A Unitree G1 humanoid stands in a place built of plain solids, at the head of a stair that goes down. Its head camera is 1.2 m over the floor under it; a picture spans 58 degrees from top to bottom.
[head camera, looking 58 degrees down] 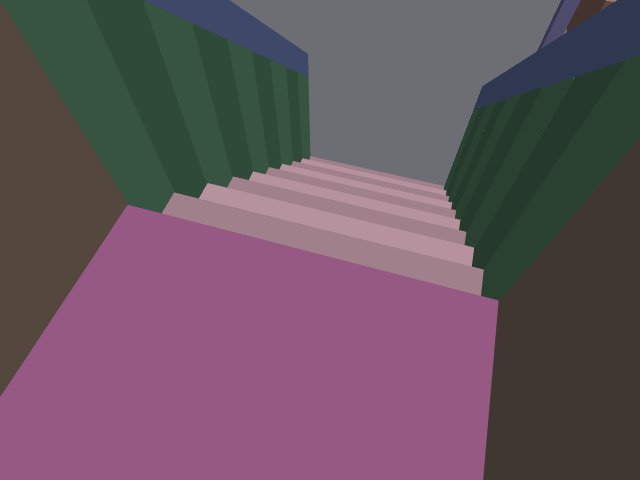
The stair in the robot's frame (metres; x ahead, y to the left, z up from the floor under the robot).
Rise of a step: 0.20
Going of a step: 0.22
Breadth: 1.25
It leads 17 degrees to the right of straight ahead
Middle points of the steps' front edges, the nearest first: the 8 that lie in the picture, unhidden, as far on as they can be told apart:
0.72 0.06 0.00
0.93 0.00 -0.20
1.14 -0.07 -0.40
1.36 -0.13 -0.61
1.57 -0.19 -0.81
1.79 -0.26 -1.01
2.00 -0.32 -1.22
2.21 -0.38 -1.42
